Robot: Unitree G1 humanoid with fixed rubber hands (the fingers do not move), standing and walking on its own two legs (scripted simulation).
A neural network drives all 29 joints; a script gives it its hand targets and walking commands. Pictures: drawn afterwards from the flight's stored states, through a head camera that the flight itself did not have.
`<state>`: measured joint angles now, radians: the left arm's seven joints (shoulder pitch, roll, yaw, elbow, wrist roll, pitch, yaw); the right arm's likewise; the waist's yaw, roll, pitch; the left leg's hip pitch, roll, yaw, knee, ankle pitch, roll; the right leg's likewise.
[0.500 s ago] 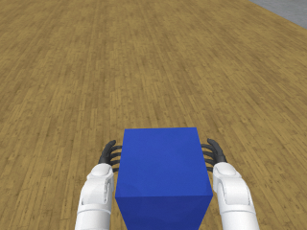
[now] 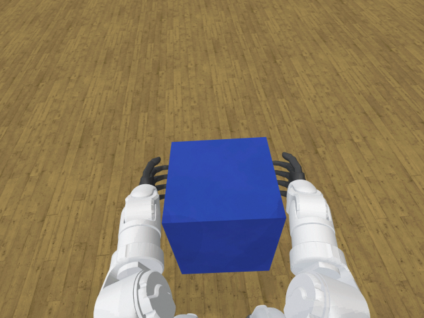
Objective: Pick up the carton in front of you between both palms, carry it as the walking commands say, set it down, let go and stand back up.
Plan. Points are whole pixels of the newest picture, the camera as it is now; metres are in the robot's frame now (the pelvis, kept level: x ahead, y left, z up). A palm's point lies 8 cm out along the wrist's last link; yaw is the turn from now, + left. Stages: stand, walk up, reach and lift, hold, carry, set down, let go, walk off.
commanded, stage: set down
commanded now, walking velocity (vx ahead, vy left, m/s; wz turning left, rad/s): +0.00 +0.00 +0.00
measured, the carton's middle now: (222, 208) +0.36 +0.00 -0.07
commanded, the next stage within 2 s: none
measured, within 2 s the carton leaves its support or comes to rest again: neither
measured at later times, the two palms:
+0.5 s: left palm (173, 209) +0.42 +0.14 -0.19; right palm (279, 212) +0.41 -0.16 -0.19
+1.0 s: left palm (186, 221) +0.46 +0.13 -0.35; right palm (275, 226) +0.43 -0.17 -0.35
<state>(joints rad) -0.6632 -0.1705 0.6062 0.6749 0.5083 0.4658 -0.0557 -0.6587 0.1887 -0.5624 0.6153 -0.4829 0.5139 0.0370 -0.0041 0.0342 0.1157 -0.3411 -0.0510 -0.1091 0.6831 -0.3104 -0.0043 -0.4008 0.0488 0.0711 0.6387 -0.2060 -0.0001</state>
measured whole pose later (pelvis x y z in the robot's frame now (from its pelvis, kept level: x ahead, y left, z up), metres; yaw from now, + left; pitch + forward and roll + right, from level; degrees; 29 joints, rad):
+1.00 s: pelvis -0.03 +0.01 -0.25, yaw +3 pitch +46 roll +2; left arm -1.02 0.02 0.37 0.78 0.13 0.20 0.10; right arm -0.95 -0.01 -0.45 0.66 -0.17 0.22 -0.06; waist -0.05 0.04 -0.12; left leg -1.95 -0.16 -0.07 1.73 -0.58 -0.05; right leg -2.02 0.10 0.10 1.68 -0.46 0.06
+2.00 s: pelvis -0.05 +0.01 -0.37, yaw +3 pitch +40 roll -1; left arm -1.41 0.17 0.23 1.05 0.05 0.18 0.15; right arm -1.25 -0.17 -0.48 0.87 -0.11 0.20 -0.03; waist -0.10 0.04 0.23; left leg -2.23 -0.20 -0.04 2.18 -0.65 -0.05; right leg -2.28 0.06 0.06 2.11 -0.53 0.07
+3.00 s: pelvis -0.05 +0.00 -0.39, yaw +3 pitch +36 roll -1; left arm -1.42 0.38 -0.01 1.02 -0.20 0.09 0.12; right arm -1.33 -0.38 -0.23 1.07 0.23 0.01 -0.07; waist -0.09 0.01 0.36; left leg -2.23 -0.10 -0.01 2.24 -0.65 -0.03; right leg -2.29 0.00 0.00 2.17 -0.52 0.01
